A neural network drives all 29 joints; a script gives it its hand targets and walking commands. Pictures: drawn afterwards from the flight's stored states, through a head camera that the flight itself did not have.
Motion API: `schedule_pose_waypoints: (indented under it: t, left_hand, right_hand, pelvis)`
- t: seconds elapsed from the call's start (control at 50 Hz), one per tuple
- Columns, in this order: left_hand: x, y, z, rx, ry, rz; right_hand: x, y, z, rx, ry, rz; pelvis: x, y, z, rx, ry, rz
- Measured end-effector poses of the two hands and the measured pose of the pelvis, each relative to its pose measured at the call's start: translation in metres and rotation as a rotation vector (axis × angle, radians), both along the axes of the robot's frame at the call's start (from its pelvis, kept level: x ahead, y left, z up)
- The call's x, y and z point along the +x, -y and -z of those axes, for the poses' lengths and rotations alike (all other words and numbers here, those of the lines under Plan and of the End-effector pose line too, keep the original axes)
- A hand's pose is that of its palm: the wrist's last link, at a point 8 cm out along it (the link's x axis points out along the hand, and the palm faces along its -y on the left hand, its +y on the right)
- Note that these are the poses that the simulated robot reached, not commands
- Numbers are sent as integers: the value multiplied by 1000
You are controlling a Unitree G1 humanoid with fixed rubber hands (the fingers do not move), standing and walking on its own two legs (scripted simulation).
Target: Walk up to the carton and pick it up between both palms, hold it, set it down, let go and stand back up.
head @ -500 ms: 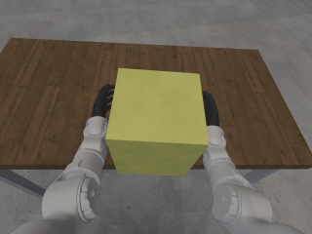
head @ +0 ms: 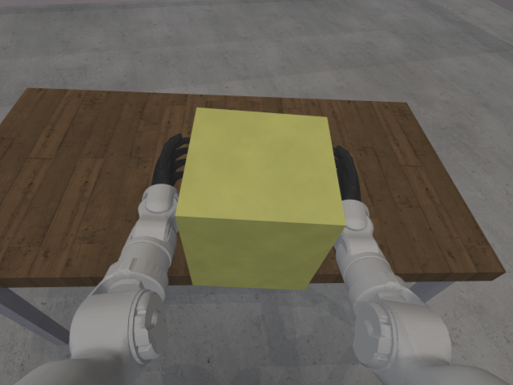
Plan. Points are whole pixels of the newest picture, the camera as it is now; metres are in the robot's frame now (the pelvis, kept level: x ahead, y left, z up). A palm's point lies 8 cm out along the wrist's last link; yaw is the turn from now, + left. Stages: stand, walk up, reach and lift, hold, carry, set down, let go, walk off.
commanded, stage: reach and lift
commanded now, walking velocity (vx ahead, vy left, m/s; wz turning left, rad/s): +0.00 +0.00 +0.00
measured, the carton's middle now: (255, 206) +0.39 +0.01 +0.04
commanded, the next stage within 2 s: none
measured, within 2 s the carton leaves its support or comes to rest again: neither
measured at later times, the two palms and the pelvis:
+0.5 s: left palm (158, 165) +0.38 +0.16 +0.13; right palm (358, 184) +0.37 -0.14 +0.13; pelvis -0.01 +0.00 +0.00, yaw +2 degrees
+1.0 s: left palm (148, 158) +0.36 +0.16 +0.17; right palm (368, 178) +0.36 -0.14 +0.16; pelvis -0.02 +0.01 +0.00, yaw +2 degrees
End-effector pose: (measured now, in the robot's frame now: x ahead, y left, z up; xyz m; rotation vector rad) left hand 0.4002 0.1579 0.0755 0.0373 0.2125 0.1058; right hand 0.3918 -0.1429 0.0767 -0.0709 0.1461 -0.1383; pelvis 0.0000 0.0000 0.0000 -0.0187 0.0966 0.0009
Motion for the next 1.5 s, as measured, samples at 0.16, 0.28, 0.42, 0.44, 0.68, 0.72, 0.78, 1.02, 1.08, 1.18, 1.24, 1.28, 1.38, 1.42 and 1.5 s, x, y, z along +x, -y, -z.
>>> schedule_pose_waypoints:
  t: [0.16,0.28,0.42,0.44,0.68,0.72,0.78,1.02,1.08,1.18,1.24,1.28,1.38,1.42,1.5]
  left_hand:
    - [-4,-3,-16,3,6,-4]
    - [-7,-4,-33,8,5,0]
    - [-11,-1,-50,19,3,9]
    - [-12,-1,-51,20,2,11]
    - [-28,0,-67,29,3,10]
    - [-30,0,-70,29,2,8]
    - [-33,-1,-76,32,9,5]
    - [-41,-2,-96,32,14,-3]
    - [-43,0,-100,34,18,-2]
    - [-45,2,-104,30,15,1]
    - [-46,3,-106,31,19,2]
    - [-46,4,-108,31,20,2]
    - [-45,4,-112,26,15,1]
    - [-44,4,-114,26,17,0]
    - [-42,4,-116,21,16,6]
  right_hand:
    - [-3,-3,-15,12,5,-4]
    - [-6,-3,-29,32,4,1]
    - [-12,-1,-44,41,2,8]
    - [-14,0,-45,42,0,9]
    - [-29,1,-57,62,3,9]
    - [-30,0,-60,66,3,8]
    - [-31,0,-67,72,10,4]
    - [-37,0,-84,90,14,-2]
    - [-39,1,-87,95,19,-1]
    - [-42,4,-90,100,16,3]
    - [-43,5,-92,104,20,4]
    - [-43,5,-94,106,21,4]
    - [-42,6,-96,110,16,5]
    - [-41,5,-98,110,18,4]
    - [-38,4,-100,108,16,1]
  pelvis:
    - [-1,0,-1,-1,49,-10]
    - [-1,-1,-1,-1,92,-21]
    - [-4,-3,-1,0,142,-28]
    - [-4,-3,-1,0,148,-29]
    - [-11,-6,0,1,184,-30]
    - [-13,-6,1,1,187,-30]
    - [-15,-6,1,1,191,-30]
    - [-20,-6,1,3,218,-33]
    - [-21,-6,1,3,223,-33]
    - [-22,-5,1,4,230,-31]
    - [-23,-5,2,4,230,-30]
    - [-23,-5,2,4,232,-29]
    - [-23,-4,2,5,230,-26]
    - [-23,-4,2,5,228,-26]
    - [-22,-3,2,5,229,-28]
